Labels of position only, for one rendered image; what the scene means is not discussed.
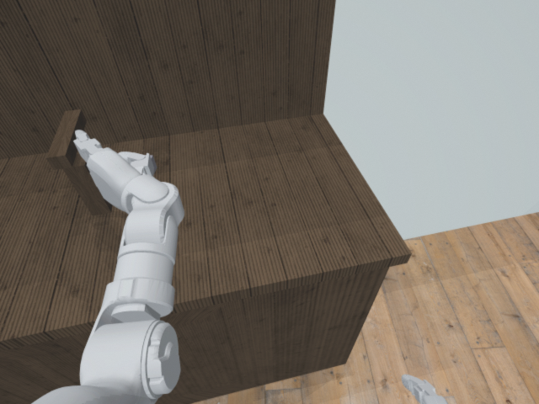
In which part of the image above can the counter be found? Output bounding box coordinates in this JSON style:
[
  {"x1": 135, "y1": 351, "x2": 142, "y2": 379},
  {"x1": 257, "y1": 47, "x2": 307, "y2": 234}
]
[{"x1": 0, "y1": 0, "x2": 412, "y2": 404}]

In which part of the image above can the left robot upper arm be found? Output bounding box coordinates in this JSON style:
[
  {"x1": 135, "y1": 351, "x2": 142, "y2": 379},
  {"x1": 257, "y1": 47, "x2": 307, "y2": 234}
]
[{"x1": 31, "y1": 320, "x2": 181, "y2": 404}]

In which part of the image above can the robot left forearm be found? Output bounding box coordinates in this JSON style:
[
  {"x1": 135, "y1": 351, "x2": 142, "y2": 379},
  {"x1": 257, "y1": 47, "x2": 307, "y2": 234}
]
[{"x1": 80, "y1": 174, "x2": 184, "y2": 384}]

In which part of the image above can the robot left hand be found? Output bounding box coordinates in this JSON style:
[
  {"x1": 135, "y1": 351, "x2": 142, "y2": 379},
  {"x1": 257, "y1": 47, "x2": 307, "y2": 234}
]
[{"x1": 73, "y1": 130, "x2": 154, "y2": 211}]

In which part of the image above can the robot right hand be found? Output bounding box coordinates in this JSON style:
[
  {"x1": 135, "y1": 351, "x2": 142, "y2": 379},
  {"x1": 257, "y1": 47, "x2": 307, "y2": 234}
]
[{"x1": 402, "y1": 375, "x2": 448, "y2": 404}]

